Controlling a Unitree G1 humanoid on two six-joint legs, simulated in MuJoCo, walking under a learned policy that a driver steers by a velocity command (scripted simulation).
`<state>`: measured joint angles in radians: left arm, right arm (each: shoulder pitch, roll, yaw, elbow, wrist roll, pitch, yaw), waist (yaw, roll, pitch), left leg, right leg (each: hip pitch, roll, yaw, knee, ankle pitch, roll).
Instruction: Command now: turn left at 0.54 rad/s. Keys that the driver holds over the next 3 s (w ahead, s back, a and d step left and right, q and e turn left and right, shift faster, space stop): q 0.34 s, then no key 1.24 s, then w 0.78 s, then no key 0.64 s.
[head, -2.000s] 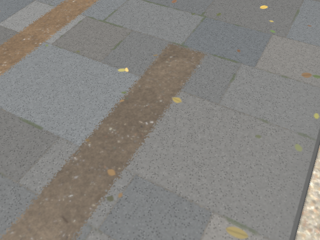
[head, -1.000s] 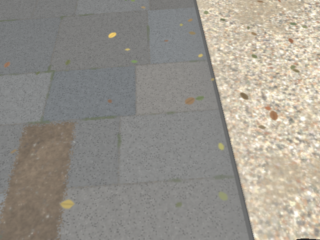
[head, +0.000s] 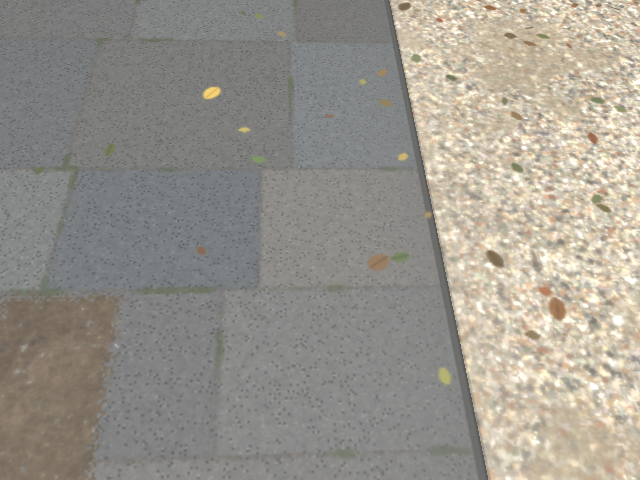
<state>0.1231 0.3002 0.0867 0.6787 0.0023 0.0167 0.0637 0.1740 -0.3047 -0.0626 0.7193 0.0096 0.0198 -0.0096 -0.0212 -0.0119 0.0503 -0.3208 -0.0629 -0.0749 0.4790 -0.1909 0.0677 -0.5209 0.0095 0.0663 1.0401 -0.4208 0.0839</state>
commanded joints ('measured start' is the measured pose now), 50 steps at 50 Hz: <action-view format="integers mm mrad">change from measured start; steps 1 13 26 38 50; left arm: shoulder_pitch -4 65 35 61 78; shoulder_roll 52 214 157 76 89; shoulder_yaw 10 52 27 -27 -25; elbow -61 -52 -49 10 119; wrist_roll -1 51 -6 19 9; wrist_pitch -22 -49 -18 -28 -39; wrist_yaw -7 -44 -40 -44 -32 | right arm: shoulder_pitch -19 -19 -38 -49 -29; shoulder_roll -172 -141 -73 -58 -46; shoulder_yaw -49 -55 -28 6 8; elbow -74 -146 -132 -76 -12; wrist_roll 5 13 4 -28 -22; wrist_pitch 4 18 31 -20 -14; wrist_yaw -22 -13 7 4 3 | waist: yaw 4 -10 56 45 34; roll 125 -282 -186 141 20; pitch -157 -111 -129 -96 -72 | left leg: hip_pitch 190 -260 -48 136 157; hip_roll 221 -78 50 195 125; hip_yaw -275 -84 81 -127 -65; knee -119 445 239 -118 -96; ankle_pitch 257 -465 -245 104 173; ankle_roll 157 -64 -150 37 6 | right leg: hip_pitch -22 385 411 326 353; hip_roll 3 -405 -270 -92 -90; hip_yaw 24 457 79 -34 -45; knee -146 -755 -669 -599 -622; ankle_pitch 60 529 590 319 343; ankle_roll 15 -322 -313 -20 -24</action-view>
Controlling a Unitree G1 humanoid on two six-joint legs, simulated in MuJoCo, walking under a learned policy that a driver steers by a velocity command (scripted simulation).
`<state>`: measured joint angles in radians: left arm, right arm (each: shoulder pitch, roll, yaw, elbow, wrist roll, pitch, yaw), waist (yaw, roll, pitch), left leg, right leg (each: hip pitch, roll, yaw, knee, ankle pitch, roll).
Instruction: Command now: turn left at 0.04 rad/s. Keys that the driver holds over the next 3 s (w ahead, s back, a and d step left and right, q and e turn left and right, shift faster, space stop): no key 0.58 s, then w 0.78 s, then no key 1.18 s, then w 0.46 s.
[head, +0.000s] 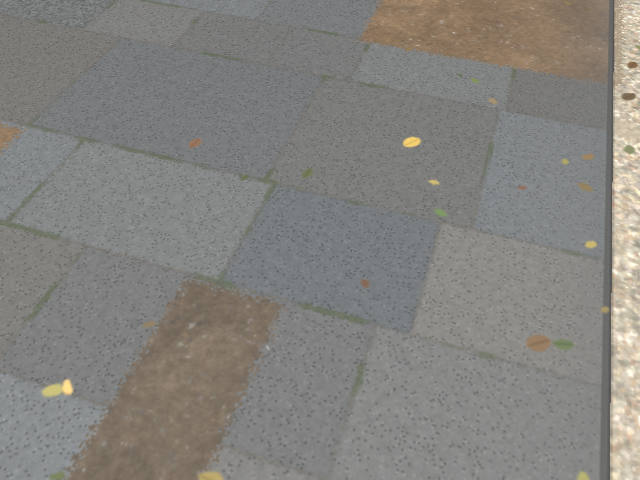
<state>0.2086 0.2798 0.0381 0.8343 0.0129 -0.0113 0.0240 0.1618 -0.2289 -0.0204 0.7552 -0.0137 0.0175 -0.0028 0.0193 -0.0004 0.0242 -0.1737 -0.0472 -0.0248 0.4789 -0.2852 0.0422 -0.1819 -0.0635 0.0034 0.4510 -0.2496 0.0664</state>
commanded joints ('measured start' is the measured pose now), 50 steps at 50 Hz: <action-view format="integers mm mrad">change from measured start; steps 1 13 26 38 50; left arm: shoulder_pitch -7 0 13 -64 143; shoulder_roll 110 108 89 66 60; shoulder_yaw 24 22 17 16 6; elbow -28 75 170 125 185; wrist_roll -2 -7 -10 -51 -14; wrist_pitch -10 0 5 -70 -109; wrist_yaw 9 22 28 -12 -47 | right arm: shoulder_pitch -15 23 52 124 5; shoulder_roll -121 -131 -126 -193 -146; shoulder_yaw -35 -38 -29 -61 -54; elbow -40 77 179 202 134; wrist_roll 2 7 11 37 38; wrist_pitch -11 -14 -16 -69 -117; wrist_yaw -4 -14 -24 -28 2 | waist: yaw -6 -6 -9 -47 9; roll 10 14 4 144 -101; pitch -45 -26 -3 135 92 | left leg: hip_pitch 10 4 -4 48 -596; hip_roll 108 87 73 371 165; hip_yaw -112 -83 -61 -465 -39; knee -96 -100 -105 -345 585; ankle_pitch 272 279 243 -379 81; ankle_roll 30 16 7 212 26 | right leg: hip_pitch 17 34 25 -418 186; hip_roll -17 -9 4 -36 -187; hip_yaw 17 8 -3 44 297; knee -34 -43 -55 392 -333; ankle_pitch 173 174 156 -297 -53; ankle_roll -7 -15 -21 -133 -218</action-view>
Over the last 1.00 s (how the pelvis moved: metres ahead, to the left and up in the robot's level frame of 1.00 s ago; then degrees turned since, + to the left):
0.00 0.01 0.00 19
